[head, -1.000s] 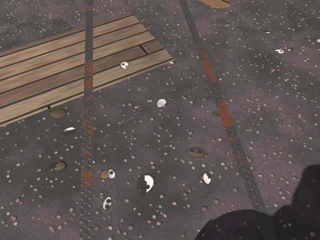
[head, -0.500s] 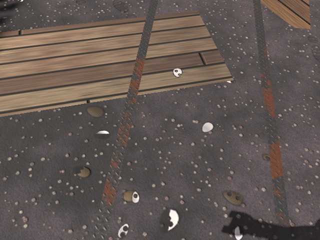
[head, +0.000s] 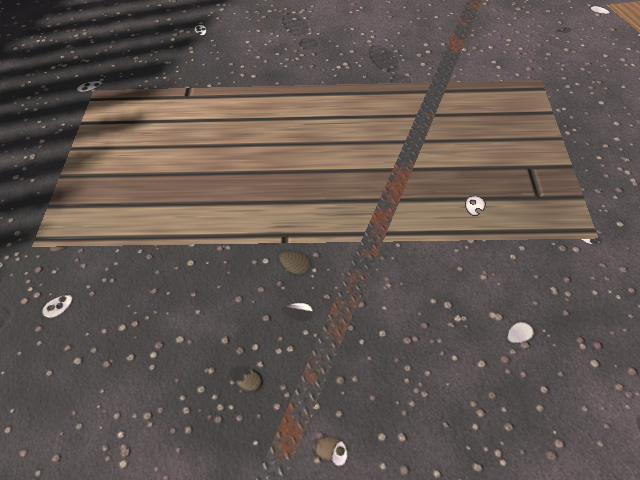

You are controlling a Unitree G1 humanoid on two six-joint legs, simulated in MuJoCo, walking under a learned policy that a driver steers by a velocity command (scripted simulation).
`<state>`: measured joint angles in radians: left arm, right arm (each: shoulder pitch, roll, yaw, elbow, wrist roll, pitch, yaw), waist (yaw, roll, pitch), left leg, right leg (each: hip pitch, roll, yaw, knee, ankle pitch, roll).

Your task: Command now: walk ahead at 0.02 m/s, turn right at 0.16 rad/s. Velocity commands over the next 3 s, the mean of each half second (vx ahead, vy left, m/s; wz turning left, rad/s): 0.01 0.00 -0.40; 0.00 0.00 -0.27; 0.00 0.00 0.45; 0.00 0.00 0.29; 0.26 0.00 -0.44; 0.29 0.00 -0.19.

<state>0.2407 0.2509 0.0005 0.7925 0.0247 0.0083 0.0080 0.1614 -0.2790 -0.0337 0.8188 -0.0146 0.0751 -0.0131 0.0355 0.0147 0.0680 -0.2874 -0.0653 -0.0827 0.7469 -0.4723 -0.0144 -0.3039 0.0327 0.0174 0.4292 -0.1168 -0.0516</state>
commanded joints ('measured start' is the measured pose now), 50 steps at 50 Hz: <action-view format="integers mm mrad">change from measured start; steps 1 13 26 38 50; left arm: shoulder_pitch -5 15 135 16 -9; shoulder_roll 206 121 283 188 145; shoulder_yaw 63 85 122 94 48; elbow -44 -39 -81 -106 -44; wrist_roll -4 -5 -25 -8 -6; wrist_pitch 11 55 17 27 24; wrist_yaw -12 -26 -22 -2 32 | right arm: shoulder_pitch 104 28 -25 14 21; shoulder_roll -82 -100 -108 -97 -164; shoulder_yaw -13 -14 -29 -28 -21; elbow -9 -53 -119 -95 -55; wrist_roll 9 -8 -11 -4 6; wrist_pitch -11 -67 -32 -28 -71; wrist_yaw -17 -44 -25 -5 14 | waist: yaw -40 -30 33 -8 -14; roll -196 123 -151 -132 173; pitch -88 -49 -102 -102 -54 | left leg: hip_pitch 67 241 -299 -215 78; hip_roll -24 291 86 73 322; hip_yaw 68 -6 57 56 -342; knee -166 -413 402 148 -454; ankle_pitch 64 763 -155 95 559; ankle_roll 21 225 -5 -28 218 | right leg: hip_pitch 58 -244 283 215 54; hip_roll -201 5 -387 -198 34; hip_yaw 324 -5 434 319 34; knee -160 591 -88 -110 147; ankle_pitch -30 -324 553 226 -268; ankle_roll -138 81 -263 -183 16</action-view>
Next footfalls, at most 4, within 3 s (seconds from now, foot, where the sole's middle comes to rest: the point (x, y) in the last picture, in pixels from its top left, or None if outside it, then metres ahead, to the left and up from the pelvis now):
0.08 left None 0.02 0.11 -0.78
0.46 right None -0.02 -0.11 -0.78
0.94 left None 0.07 0.07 -0.78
1.28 right None -0.04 -0.12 -0.78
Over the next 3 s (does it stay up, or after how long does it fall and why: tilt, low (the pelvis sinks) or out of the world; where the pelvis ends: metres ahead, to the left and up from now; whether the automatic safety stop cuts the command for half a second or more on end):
stays up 0.23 -0.11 0.00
